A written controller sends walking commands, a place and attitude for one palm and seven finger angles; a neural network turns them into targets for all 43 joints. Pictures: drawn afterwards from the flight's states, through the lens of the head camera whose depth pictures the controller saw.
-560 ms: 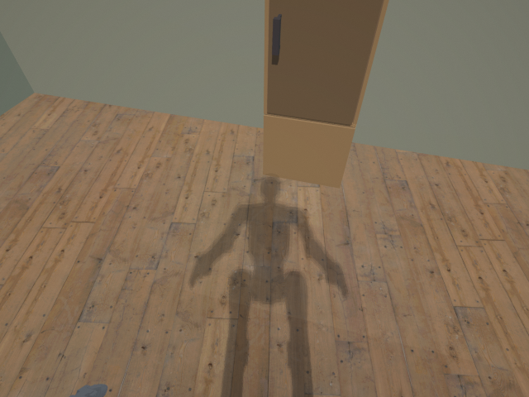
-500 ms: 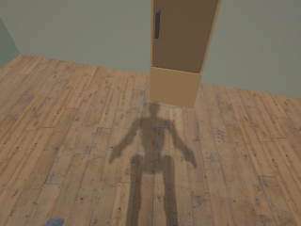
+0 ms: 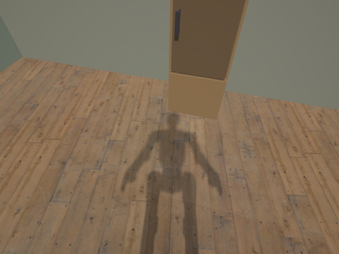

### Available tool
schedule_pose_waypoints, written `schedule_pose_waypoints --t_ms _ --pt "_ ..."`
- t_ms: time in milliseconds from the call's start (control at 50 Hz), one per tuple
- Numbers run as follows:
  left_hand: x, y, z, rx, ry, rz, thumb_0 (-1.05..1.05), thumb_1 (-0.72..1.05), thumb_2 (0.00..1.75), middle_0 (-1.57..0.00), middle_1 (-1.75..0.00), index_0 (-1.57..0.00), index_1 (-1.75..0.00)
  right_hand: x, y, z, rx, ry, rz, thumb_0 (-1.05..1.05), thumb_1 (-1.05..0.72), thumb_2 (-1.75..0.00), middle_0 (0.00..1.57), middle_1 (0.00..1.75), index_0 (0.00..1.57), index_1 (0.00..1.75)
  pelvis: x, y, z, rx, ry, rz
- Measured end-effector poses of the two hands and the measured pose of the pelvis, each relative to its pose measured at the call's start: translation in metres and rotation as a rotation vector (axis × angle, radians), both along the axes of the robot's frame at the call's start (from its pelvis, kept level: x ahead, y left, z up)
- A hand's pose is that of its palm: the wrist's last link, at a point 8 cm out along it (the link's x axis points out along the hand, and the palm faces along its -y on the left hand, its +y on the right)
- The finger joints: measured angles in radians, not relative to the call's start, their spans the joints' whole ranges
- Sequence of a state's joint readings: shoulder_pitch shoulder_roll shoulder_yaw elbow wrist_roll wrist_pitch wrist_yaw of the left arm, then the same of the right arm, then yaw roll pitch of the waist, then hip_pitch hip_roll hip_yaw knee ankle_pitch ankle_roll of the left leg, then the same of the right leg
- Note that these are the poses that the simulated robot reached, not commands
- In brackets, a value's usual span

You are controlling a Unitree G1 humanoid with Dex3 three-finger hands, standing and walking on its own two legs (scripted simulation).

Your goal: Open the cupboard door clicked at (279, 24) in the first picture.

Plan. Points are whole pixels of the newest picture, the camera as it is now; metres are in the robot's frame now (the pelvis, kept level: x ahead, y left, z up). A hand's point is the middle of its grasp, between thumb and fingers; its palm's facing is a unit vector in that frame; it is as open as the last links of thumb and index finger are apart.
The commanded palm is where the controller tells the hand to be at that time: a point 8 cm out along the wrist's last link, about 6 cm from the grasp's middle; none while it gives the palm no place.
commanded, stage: stand and wait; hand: left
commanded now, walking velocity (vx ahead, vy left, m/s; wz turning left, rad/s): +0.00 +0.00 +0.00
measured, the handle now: (178, 21) +1.34 +0.02 +0.01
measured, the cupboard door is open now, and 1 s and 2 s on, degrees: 0 0 0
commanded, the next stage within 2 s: look at it before walking up in 0.26 s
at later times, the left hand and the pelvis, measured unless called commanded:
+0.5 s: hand out of the picture +0.08 +0.24 -0.15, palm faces -0.03 -0.94 -0.33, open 7.4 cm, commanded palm none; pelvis +0.00 +0.00 +0.00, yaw +0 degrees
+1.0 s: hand out of the picture +0.08 +0.25 -0.15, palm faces -0.03 -0.94 -0.34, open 7.4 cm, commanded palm none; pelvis +0.01 +0.00 +0.00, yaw +0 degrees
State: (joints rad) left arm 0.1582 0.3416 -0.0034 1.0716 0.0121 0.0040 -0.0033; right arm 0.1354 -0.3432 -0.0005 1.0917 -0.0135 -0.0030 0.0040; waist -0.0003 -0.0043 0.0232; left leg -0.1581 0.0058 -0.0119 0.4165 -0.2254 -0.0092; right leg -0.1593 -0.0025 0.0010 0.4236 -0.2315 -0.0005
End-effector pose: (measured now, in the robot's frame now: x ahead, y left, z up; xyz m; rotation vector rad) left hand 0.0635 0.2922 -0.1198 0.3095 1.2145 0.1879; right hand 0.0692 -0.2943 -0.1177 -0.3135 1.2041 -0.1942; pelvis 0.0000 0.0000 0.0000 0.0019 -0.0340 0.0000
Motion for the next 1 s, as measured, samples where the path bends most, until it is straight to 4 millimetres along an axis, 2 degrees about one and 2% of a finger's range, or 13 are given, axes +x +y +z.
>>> schedule_pose_waypoints --t_ms 100,220,560,1000 --pt "-0.005 0.002 0.001 0.005 0.014 0.002 0.0 0.9 0.9 -0.2 -0.3 -0.21 -0.3 -0.011 -0.002 -0.002 0.0 0.029 -0.008 0.01 -0.9 -0.9 0.2 0.3 0.2 0.3 -0.002 0.0 0.001 0.0 0.001 0.001" --pt "-0.004 0.001 0.001 0.005 0.013 -0.004 0.0 0.9 0.9 -0.2 -0.3 -0.21 -0.3 -0.015 -0.001 -0.003 0.006 0.038 -0.013 0.01 -0.9 -0.9 0.2 0.3 0.2 0.3 -0.003 -0.001 0.001 0.0 0.003 -0.001" --pt "0.013 -0.004 0.003 -0.005 -0.023 -0.02 0.0 0.9 0.9 -0.2 -0.3 -0.21 -0.3 0.001 0.003 0.001 0.011 -0.004 -0.006 0.0 -0.9 -0.9 0.2 0.3 0.2 0.3 0.0 0.0 0.002 0.001 0.003 -0.005" --pt "0.01 -0.001 0.004 0.004 0.001 -0.01 0.0 0.9 0.9 -0.2 -0.3 -0.21 -0.3 0.007 -0.001 0.002 0.005 0.006 -0.003 0.0 -0.9 -0.9 0.2 0.3 0.2 0.3 0.005 -0.001 0.003 0.0 0.003 -0.005"
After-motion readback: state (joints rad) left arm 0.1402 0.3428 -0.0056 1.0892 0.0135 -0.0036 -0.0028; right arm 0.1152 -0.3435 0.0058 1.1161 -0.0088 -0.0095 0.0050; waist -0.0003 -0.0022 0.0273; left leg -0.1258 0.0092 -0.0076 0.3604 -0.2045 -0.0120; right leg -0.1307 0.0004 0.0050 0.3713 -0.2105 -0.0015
